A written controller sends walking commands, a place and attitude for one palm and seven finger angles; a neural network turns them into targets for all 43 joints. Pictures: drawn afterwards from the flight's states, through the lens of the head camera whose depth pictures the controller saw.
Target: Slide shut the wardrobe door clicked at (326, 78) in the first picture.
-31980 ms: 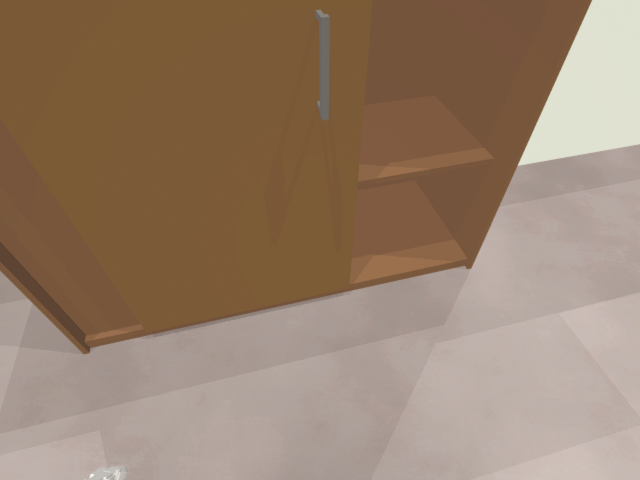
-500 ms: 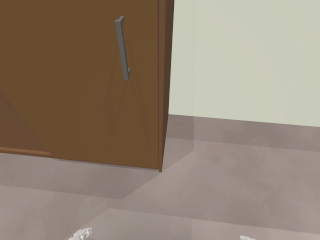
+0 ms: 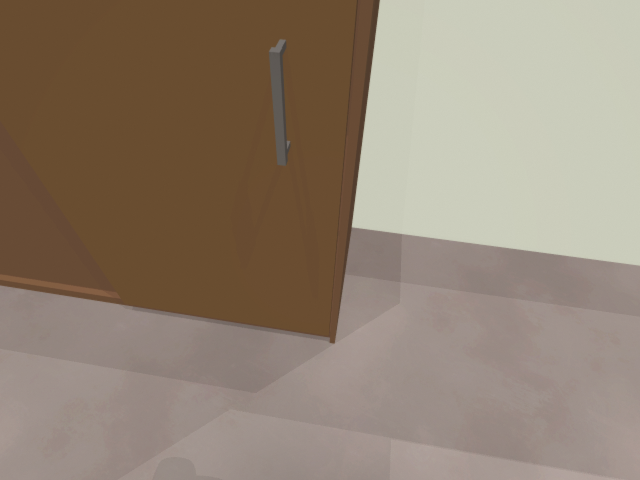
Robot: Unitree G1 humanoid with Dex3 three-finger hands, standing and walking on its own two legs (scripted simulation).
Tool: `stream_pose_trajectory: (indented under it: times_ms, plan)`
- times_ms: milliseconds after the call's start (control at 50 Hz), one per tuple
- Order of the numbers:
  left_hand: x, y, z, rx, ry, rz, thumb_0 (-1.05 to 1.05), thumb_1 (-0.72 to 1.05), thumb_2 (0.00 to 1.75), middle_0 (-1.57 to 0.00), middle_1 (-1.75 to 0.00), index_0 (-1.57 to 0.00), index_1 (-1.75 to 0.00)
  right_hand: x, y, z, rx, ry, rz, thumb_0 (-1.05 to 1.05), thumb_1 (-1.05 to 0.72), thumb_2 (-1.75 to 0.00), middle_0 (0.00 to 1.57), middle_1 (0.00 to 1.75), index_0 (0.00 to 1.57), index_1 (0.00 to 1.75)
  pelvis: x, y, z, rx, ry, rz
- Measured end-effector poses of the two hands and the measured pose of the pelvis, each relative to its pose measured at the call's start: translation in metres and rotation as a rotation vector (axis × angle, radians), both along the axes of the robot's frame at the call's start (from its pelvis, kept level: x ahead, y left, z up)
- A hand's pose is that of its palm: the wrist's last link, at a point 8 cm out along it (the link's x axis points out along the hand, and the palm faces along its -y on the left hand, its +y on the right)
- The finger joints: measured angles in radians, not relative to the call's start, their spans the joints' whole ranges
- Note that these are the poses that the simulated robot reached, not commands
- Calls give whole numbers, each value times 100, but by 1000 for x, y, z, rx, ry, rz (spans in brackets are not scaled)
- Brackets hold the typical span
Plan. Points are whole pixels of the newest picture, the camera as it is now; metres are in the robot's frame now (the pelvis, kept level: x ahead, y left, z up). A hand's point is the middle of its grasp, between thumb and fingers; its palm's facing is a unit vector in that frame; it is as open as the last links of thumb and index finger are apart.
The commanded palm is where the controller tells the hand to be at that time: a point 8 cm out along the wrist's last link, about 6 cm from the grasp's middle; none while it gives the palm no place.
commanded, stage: let the arm hang, fingers relaxed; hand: left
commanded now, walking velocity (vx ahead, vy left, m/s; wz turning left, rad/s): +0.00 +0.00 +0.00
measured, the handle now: (282, 107) +0.65 +0.11 +0.13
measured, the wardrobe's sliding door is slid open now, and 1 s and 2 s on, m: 0.00 0.00 0.00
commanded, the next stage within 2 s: look to check the result in 0.36 s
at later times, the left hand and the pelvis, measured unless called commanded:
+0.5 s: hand out of the picture +0.00 +0.16 -0.18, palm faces +0.02 -0.98 -0.18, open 7.4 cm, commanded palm none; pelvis +0.00 -0.01 +0.00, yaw +0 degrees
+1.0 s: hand out of the picture +0.03 +0.16 -0.18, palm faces +0.01 -0.98 -0.19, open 7.4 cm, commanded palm none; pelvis +0.01 -0.01 +0.00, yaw -1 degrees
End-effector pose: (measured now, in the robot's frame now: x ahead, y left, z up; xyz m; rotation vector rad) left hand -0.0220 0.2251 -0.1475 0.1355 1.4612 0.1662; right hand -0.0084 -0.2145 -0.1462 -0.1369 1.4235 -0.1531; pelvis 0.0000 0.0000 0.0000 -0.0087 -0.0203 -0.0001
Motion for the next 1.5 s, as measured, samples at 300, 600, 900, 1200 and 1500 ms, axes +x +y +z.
stream_pose_trajectory:
  times_ms: [300,600,900,1200,1500]
  plan:
    - [24,-11,-1,-18,-58,-24,1,92,90,-20,-30,-20,-30,-1,-2,0,-2,-14,-26,0,-91,-90,20,30,20,30,2,-2,0,3,-1,-9]
    - [20,-13,0,-9,-25,-19,1,91,90,-20,-30,-20,-29,2,-9,0,-5,8,-27,0,-91,-90,20,30,20,30,6,-7,1,3,0,-10]
    - [36,-17,0,-9,-49,-26,1,91,90,-20,-30,-20,-29,21,-19,1,-15,-19,-16,0,-91,-90,20,30,20,30,12,-12,1,4,0,-11]
    - [56,-13,3,11,-73,-39,1,91,90,-20,-30,-20,-29,33,-30,3,-30,-27,-10,0,-91,-90,20,30,20,30,20,-16,2,5,2,-13]
    - [73,-7,7,34,-90,-50,1,91,90,-20,-30,-20,-30,49,-46,6,-53,-38,3,0,-91,-90,20,30,20,30,26,-21,3,7,5,-12]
